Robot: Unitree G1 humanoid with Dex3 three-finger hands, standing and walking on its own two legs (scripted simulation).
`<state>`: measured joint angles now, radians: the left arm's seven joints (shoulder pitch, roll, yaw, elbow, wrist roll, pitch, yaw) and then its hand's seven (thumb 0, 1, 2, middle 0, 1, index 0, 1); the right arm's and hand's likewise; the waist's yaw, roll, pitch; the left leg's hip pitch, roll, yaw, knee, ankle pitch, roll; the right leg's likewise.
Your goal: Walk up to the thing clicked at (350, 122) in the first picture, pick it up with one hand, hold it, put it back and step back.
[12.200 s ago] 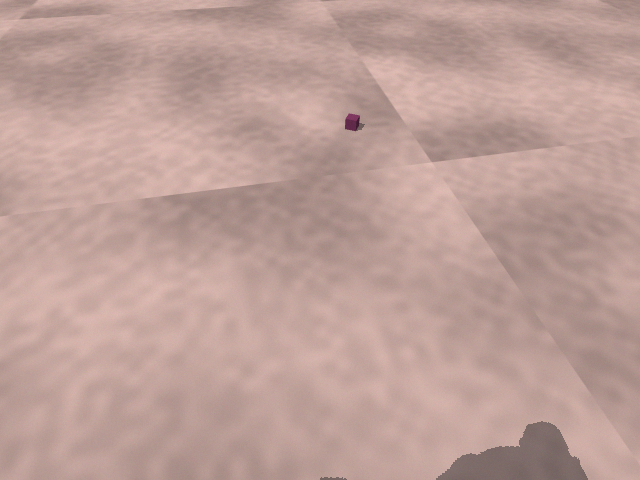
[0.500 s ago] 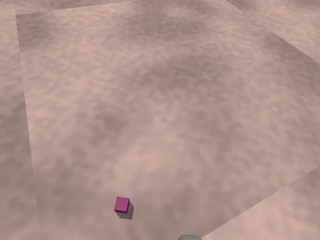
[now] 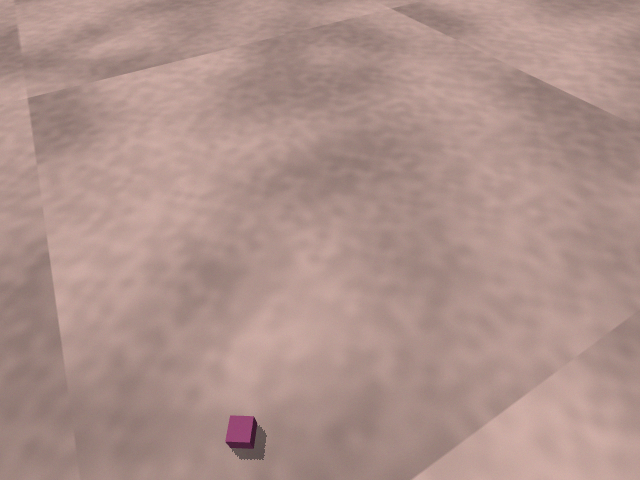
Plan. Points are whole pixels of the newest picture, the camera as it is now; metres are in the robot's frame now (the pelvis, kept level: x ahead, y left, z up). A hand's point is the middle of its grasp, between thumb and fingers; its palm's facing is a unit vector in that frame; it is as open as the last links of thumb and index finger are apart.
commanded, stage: walk up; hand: left
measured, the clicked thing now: (241, 432) +0.38 +0.27 -0.73
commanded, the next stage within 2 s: stand in 1.12 s
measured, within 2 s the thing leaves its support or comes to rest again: neither
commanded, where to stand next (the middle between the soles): +0.06 -0.01 m, yaw +1 degrees
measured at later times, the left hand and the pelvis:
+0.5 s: hand out of the picture +0.10 +0.26 -0.13, palm faces +0.02 -0.94 -0.34, open 7.4 cm; pelvis +0.02 +0.00 +0.02, yaw +1 degrees
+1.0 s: hand out of the picture +0.10 +0.25 -0.14, palm faces +0.02 -0.94 -0.33, open 7.4 cm; pelvis +0.02 +0.00 +0.02, yaw +1 degrees
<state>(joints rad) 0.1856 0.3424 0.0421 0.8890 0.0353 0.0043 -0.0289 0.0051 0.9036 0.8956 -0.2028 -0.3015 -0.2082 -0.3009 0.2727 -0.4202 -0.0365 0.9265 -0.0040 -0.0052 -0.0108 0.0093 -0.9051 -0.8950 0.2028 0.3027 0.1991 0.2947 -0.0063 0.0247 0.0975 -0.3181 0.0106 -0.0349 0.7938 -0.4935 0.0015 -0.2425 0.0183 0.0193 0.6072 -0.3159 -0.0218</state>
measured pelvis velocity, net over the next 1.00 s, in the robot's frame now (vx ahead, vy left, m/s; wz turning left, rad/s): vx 0.02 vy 0.00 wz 0.01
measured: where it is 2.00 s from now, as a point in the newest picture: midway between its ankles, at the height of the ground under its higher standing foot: outside the picture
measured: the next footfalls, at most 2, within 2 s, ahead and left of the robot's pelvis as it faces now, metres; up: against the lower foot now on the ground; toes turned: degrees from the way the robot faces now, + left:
left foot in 0.06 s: +0.05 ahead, +0.13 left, +0.00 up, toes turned +0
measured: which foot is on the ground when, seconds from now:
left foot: up 0.00-0.04, down 0.06-1.00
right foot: down 0.00-1.00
